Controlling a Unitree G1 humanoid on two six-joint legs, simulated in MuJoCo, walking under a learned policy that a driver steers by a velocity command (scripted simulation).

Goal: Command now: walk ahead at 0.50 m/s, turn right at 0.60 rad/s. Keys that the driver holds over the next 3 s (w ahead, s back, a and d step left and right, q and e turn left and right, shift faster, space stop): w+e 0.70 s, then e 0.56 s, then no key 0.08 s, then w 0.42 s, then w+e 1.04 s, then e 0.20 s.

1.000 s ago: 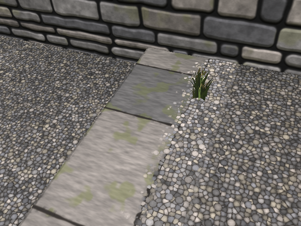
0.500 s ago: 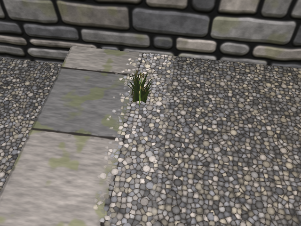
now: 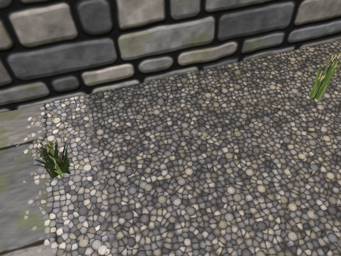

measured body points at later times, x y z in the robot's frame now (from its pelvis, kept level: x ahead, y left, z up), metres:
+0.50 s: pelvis +0.29 +0.02 +0.00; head +0.33 +0.02 +0.45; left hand +0.36 +0.31 -0.12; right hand +0.44 -0.27 -0.07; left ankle +0.41 +0.10 -0.72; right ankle +0.09 -0.04 -0.68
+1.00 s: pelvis +0.50 -0.08 +0.00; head +0.54 -0.12 +0.44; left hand +0.81 +0.00 -0.09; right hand +0.37 -0.32 -0.14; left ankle +0.43 +0.10 -0.66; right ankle +0.56 -0.18 -0.72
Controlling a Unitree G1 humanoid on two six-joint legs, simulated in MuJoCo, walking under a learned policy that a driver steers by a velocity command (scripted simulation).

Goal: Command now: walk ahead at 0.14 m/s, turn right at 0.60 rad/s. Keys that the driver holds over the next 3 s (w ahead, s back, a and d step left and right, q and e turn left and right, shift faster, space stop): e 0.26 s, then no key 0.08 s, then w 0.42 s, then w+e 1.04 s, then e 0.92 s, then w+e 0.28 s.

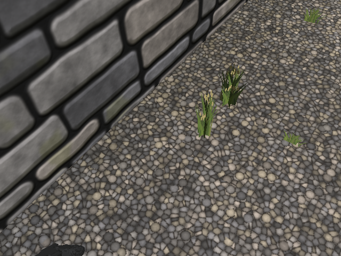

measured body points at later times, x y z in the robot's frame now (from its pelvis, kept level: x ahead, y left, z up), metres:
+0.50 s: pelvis +0.09 +0.03 +0.03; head +0.10 +0.02 +0.48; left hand +0.22 +0.28 -0.09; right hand +0.15 -0.27 -0.08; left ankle +0.12 +0.15 -0.69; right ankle +0.11 -0.05 -0.72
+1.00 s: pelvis +0.28 -0.02 +0.01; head +0.33 -0.02 +0.46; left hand +0.56 +0.11 -0.09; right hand +0.12 -0.22 -0.12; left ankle +0.12 +0.14 -0.71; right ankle +0.39 -0.15 -0.70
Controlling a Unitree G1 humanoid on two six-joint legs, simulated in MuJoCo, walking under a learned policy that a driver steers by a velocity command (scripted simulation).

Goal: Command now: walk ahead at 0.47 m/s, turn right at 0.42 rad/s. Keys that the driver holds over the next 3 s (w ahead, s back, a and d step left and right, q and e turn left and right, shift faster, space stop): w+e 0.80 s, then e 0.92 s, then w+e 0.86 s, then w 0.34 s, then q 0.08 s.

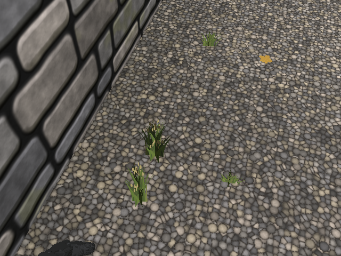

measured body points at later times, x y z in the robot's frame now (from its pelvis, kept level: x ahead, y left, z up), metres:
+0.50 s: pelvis +0.29 -0.03 +0.01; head +0.33 -0.05 +0.46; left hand +0.31 +0.25 -0.12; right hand +0.46 -0.31 -0.08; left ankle +0.49 +0.06 -0.69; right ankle +0.15 -0.07 -0.73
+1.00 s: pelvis +0.54 -0.11 +0.01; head +0.58 -0.14 +0.45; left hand +0.84 -0.03 -0.10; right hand +0.39 -0.33 -0.13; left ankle +0.51 +0.03 -0.73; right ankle +0.62 -0.26 -0.70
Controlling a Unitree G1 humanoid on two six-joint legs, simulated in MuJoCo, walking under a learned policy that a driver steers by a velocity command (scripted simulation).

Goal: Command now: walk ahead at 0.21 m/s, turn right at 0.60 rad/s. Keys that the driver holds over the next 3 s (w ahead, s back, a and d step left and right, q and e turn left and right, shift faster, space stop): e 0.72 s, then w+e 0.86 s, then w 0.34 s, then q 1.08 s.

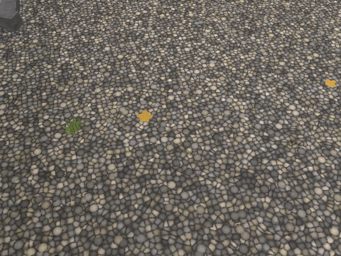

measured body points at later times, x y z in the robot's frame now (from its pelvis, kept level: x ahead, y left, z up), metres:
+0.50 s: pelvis +0.10 -0.01 +0.01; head +0.13 -0.02 +0.45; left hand +0.23 +0.26 -0.12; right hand +0.15 -0.30 -0.11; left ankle +0.17 +0.14 -0.68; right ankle +0.14 -0.06 -0.73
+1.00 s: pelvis +0.14 +0.01 +0.01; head +0.17 +0.03 +0.46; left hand +0.37 +0.20 -0.13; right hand +0.03 -0.24 -0.10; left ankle +0.14 +0.12 -0.73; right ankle +0.07 -0.13 -0.66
